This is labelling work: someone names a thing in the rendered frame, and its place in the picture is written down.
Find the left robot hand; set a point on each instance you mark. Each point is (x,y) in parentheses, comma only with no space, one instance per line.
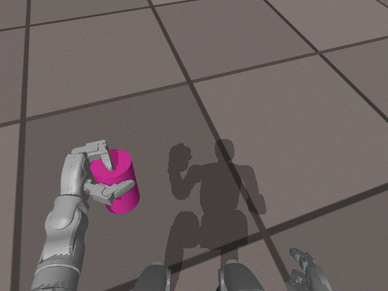
(77,178)

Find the right robot hand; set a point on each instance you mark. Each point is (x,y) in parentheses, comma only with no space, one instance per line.
(315,278)

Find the can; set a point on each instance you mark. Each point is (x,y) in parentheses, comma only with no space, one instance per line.
(123,170)

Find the left robot arm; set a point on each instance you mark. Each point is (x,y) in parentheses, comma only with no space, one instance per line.
(60,264)

